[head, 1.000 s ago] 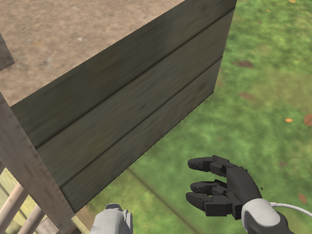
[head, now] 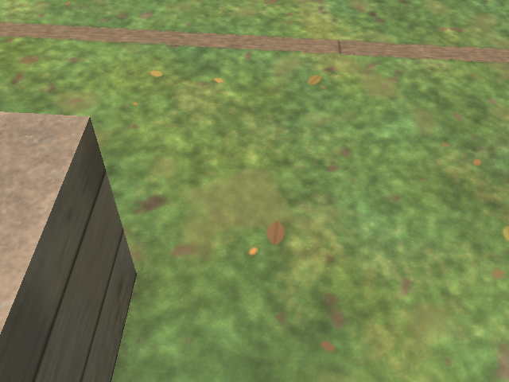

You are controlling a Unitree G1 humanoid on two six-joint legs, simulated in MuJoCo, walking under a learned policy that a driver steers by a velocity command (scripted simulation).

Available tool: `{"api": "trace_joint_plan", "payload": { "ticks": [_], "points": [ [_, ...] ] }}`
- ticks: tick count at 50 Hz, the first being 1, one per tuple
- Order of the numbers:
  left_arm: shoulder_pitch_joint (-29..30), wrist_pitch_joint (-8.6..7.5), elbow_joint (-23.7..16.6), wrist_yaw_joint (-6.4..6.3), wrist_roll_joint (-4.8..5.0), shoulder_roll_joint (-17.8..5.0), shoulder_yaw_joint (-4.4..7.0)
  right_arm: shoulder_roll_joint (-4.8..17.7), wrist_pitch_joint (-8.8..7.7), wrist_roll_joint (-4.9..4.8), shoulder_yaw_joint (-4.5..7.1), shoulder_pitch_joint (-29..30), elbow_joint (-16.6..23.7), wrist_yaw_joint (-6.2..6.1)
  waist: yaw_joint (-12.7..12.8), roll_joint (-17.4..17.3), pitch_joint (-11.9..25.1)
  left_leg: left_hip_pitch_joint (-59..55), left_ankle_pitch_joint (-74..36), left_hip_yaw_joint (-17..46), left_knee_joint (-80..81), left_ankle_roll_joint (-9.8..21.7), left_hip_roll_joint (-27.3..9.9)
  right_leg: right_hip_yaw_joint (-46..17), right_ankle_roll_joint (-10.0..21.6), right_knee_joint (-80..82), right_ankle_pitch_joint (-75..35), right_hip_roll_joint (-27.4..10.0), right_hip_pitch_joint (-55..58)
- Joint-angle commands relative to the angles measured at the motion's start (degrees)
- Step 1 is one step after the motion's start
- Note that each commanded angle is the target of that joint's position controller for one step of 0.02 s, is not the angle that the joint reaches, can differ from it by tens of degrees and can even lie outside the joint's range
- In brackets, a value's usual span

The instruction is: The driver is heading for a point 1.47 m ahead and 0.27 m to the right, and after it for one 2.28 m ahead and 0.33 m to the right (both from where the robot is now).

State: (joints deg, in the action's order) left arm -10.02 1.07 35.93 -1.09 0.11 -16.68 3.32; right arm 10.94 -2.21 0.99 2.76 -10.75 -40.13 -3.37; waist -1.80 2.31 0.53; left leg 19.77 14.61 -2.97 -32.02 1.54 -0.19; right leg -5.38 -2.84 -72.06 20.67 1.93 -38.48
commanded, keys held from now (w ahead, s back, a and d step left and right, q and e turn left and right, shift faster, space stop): e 0.50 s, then no key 0.46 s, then w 0.04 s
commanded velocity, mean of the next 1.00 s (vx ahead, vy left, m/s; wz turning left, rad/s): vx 0.00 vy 0.00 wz -0.42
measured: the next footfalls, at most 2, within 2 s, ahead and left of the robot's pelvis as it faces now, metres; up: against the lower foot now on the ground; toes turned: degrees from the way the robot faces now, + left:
right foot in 0.20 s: +0.10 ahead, -0.15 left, +0.00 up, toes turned -10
left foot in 0.64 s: +0.16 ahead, +0.10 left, +0.00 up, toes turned -21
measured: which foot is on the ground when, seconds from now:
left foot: down 0.00-0.20, up 0.22-0.62, down 0.64-1.00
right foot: up 0.00-0.18, down 0.20-0.64, up 0.66-0.92, down 0.94-1.00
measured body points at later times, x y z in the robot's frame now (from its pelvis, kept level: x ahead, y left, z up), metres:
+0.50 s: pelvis +0.04 -0.03 +0.00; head +0.07 -0.05 +0.45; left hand +0.28 +0.17 -0.07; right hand +0.15 -0.33 -0.09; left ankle +0.10 +0.12 -0.65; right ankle +0.06 -0.14 -0.73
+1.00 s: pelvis +0.08 +0.00 +0.00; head +0.08 +0.00 +0.45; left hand +0.32 +0.16 -0.09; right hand +0.13 -0.27 -0.09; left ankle +0.13 +0.12 -0.73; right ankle +0.04 -0.12 -0.73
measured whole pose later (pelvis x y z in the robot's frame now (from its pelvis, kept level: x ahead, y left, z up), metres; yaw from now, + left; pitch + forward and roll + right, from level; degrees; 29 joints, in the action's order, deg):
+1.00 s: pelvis +0.08 +0.00 +0.00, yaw -23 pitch +0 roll +0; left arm -12.0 1.8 34.3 1.8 -1.4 -11.8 2.0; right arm 11.5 -0.6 0.5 0.4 -9.5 -38.3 -0.7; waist -0.7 -0.3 0.3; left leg 15.6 18.5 -0.1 -32.0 0.2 -0.1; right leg -1.0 -1.1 -31.3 15.0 -1.1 -17.0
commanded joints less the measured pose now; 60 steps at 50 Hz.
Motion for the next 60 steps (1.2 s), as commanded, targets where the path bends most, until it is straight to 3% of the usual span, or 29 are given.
{"api": "trace_joint_plan", "payload": {
  "ticks": [1, 6, 9, 10, 11, 12, 13, 14, 19, 22, 25, 29, 31, 32, 33, 34, 36, 40, 45, 47, 48, 49, 50, 52, 54, 57, 58, 59, 60],
  "points": [
    [1.26, 0.04, -5.09, 0.88, -0.08, 0.68, -1.13, 6.62, -0.62, -0.98, 1.23, 3.16, 3.88, -0.64, 0.79, -7.84, 0.68, -6.85, -5.69, 11.47, 13.66, 10.72, -11.12, 3.42, -0.47, 8.09, -3.72, -2.22, -2.8],
    [4.79, 0.28, -6.75, 2.06, 0.15, -1.54, -0.56, 12.97, 0.81, -1.19, 3.49, 0.51, 3.78, 0.39, -1.88, -12.66, -0.8, -4.44, -0.35, 7.16, 12.4, 10.75, -14.7, 8.91, 1.39, 26.36, 0.34, -3.02, 9.19],
    [-1.28, -0.53, -5.0, 1.99, 1.19, -1.25, 0.19, 12.38, 1.56, -2.84, 3.15, -0.88, 2.59, 0.99, 1.41, -10.52, 1.17, -3.55, -1.91, 4.56, 6.97, 8.56, -15.01, 10.86, 5.33, 43.82, -6.82, -0.44, 23.34],
    [-3.68, -1.11, -4.89, 1.94, 0.32, -3.67, 1.07, 10.56, 1.45, -2.04, 2.76, -4.07, 0.61, 1.54, 2.63, -6.37, 2.43, 1.89, 0.92, 0.76, 1.64, 5.38, -13.09, 6.55, 7.17, 46.2, -11.02, -1.32, 32.59],
    [-6.79, -1.12, -6.74, 1.18, 0.42, -8.01, 2.6, 7.59, 1.07, -0.86, 1.65, -0.91, 2.41, 2.22, 4.29, 3.83, 4.92, 12.59, 9.58, -5.39, -13.99, 0.01, -9.21, -10.84, 10.72, 49.34, -18.11, -12.94, 42.15],
    [-5.48, -1.43, -8.64, 0.69, -0.38, -10.95, 2.87, 6.96, 0.32, -0.34, 0.99, 4.48, 7.04, 1.43, 5.74, 15.69, 5.14, 26.09, 21.21, -1.37, -23.98, -4.42, -1.64, -28.17, 20.7, 51.89, -10.84, -21.1, 42.21],
    [-4.37, -2.6, -9.9, 0.83, -1.09, -7.37, 1.99, 9.76, 0.24, -1.24, 1.93, 5.68, 7.09, 1.34, 6.81, 11.12, 6.54, 25.0, 21.72, 5.19, -33.05, -5.39, -2.21, -29.49, 23.35, 51.68, -14.47, -20.92, 39.14],
    [-0.76, -3.42, -10.72, 0.64, -1.1, -5.76, 1.18, 10.27, 0.4, -1.8, 2.0, 5.79, 6.93, 1.61, 5.15, 9.12, 5.32, 24.61, 18.6, 6.54, -36.72, -5.61, -2.88, -24.14, 22.1, 50.41, -20.03, -19.95, 35.73],
    [2.43, -2.75, -11.73, -1.28, -1.44, -5.25, 0.83, 7.59, 1.08, 0.42, 1.03, 1.84, 5.6, 0.69, 1.2, 1.51, 8.03, 20.07, 3.27, 6.7, -43.3, -4.83, -0.66, -16.39, 16.81, 47.68, -19.05, -13.06, 22.08],
    [0.42, -2.59, -11.4, -1.47, -1.78, -5.08, 0.88, 7.98, 0.58, -0.53, 0.69, 3.05, 7.02, -0.71, 1.35, 4.65, 8.64, 21.33, 2.21, 8.17, -39.94, -5.05, 0.05, -18.79, 17.77, 47.98, -15.38, -12.06, 22.9],
    [1.16, -1.7, -11.58, -0.55, -0.75, -6.62, 1.7, 8.16, 0.76, -1.31, 0.42, 5.28, 8.78, 0.02, 1.24, 6.47, 8.14, 18.99, 3.56, 8.6, -31.48, -4.17, -0.03, -20.56, 17.49, 46.71, -17.78, -12.25, 22.5],
    [-0.07, -0.12, -10.39, 0.37, 0.03, -6.88, 2.37, 4.1, 1.41, -1.33, -1.12, 3.79, 9.2, 0.98, 1.05, 11.64, 7.33, 7.65, 12.42, 4.18, -13.77, -1.56, 1.67, -18.55, 14.49, 46.03, -19.41, -10.22, 20.24],
    [1.76, 0.43, -10.28, 1.91, 1.54, -5.04, 2.01, 4.54, 1.35, -1.71, -0.85, -0.98, 6.83, 1.23, 0.27, 8.85, 8.16, -1.98, 0.09, 2.33, 1.12, 0.57, 1.58, -15.94, 12.03, 41.93, -18.37, -7.94, 19.25],
    [1.09, 0.15, -9.51, 2.06, 1.58, -4.28, 1.79, 5.37, 1.24, -0.54, -0.51, -2.04, 6.87, 1.09, 0.25, 4.13, 10.17, -10.94, -6.48, 7.07, 4.29, 2.45, -2.74, -13.02, 8.75, 36.74, -10.69, -5.85, 13.5],
    [-1.94, 0.13, -8.56, 2.16, 0.51, 0.94, 0.67, 9.09, 1.17, 0.32, 0.16, -0.89, 8.08, 0.91, 3.25, -10.12, 10.03, -18.41, -19.54, 18.94, 7.15, 6.64, -14.4, -3.4, 3.37, 22.36, 8.88, 1.92, 3.48],
    [0.52, -0.76, -10.06, 1.77, 1.01, -3.66, 1.61, 12.46, 1.15, 0.74, 1.06, 2.39, 8.94, 1.13, 3.45, -22.61, 5.96, -11.44, -20.84, 32.12, 11.44, 14.15, -21.8, 0.92, 0.71, 18.61, 16.61, 2.85, -1.29],
    [4.63, -0.36, -9.35, 1.02, 1.16, -6.46, 2.51, 9.24, 0.63, 0.27, 0.61, 4.05, 10.31, 0.34, 1.31, -16.03, 2.15, -8.48, -7.95, 28.5, 12.66, 13.27, -17.17, 0.1, -1.62, 9.33, 10.5, -0.75, -1.3],
    [1.61, 1.33, -6.72, 1.71, -0.51, -0.38, 0.74, 6.88, 0.79, -0.99, -0.49, 7.51, 10.22, 0.51, 3.02, -8.89, 2.75, -4.71, -10.14, 17.99, 12.16, 10.72, -11.32, 2.3, -2.09, 12.48, 1.97, -3.4, 7.02],
    [0.73, 0.98, -6.07, 3.31, -0.52, 0.95, 0.25, 7.26, 1.91, -0.84, -0.52, 5.7, 8.25, 1.76, 1.6, -11.91, 3.84, -9.9, -10.1, 14.47, 9.77, 10.43, -9.19, 6.86, -1.3, 41.95, -3.45, -2.65, 18.44],
    [-0.27, 0.89, -6.73, 3.13, -1.97, -0.73, 0.43, 6.89, 1.26, -0.8, -0.68, 1.26, 5.54, 2.21, 1.89, -10.45, 4.52, -6.22, -8.78, 13.94, 10.12, 6.17, -8.67, 2.62, 0.25, 49.88, -16.89, -4.91, 28.49],
    [-1.58, 0.84, -7.69, 2.62, -2.43, -3.18, 0.85, 5.85, 0.78, -0.31, -0.91, 1.31, 5.03, 2.2, 1.83, -6.37, 5.65, -2.58, -2.77, 11.37, 7.63, 3.72, -6.17, -1.88, 1.57, 47.99, -24.16, -9.05, 33.07],
    [-1.67, 0.82, -5.86, 2.43, -2.52, -4.78, 1.43, 3.99, 0.71, -0.33, -1.35, -0.55, 4.25, 1.38, -0.46, 6.63, 6.79, -4.48, 5.28, 6.06, 6.36, 1.35, -2.21, -2.41, 4.31, 48.33, -8.27, -9.07, 28.53],
    [-3.62, -4.21, -5.99, 2.64, -0.68, -4.65, 1.56, 6.32, 0.01, -0.16, -1.31, -2.01, 5.57, 5.28, 1.93, 5.82, -7.0, 5.97, 22.47, 2.71, 3.03, -0.24, 0.1, -2.82, 9.72, 53.12, 26.7, -5.74, 18.33],
    [-6.16, -6.53, -3.76, 0.57, -2.08, -5.39, 2.12, 7.08, -1.55, 2.74, -0.27, -3.23, 4.7, 7.09, 2.27, 4.94, -3.08, 4.56, 16.9, 1.94, -2.66, -0.49, 0.75, -14.85, 15.65, 58.97, 25.38, -14.17, 19.93],
    [-0.25, -7.42, -4.94, -0.96, -1.12, -4.23, 1.07, 4.87, -3.45, 3.25, -0.52, -2.91, 5.49, 6.08, 1.02, 6.36, -0.1, 1.53, 7.51, 3.68, -5.87, 1.06, 0.26, -20.49, 17.44, 61.0, 20.78, -19.12, 20.29],
    [6.71, -6.31, -5.56, -1.05, -1.03, -4.53, 0.22, 2.5, -4.01, 2.29, -1.43, -6.76, 5.16, 5.8, -2.77, 5.25, 1.03, -12.08, 1.34, -1.23, 8.29, 2.19, 2.81, -10.01, 16.17, 56.3, 18.16, -12.85, 14.57],
    [-3.01, -4.51, -2.09, 0.51, 2.22, -3.76, 0.57, 5.9, -3.78, -7.79, -0.03, -4.14, 3.42, 4.49, -0.72, 5.58, 3.29, -16.41, -2.02, 1.42, 5.48, 1.58, 0.19, -0.09, 7.85, 45.35, 8.19, -5.79, 16.83],
    [-1.48, -4.01, -3.43, 1.2, 1.33, -1.46, 0.17, 8.96, -3.55, -6.46, 0.11, -13.55, 1.86, 4.15, -2.68, 2.44, 6.14, -22.85, 11.74, 14.23, 11.7, 2.68, -8.53, 6.56, 5.58, 31.68, 8.78, -1.35, 10.09],
    [-3.09, -3.49, -5.14, 2.3, 1.23, -1.13, 0.37, 14.14, -2.8, -5.24, 2.24, -19.79, -0.55, 5.22, -2.28, -5.53, 2.7, -26.66, 25.83, 28.63, 16.96, 6.06, -16.59, 11.77, 4.79, 24.69, 13.7, 1.04, -1.74]
  ]
}}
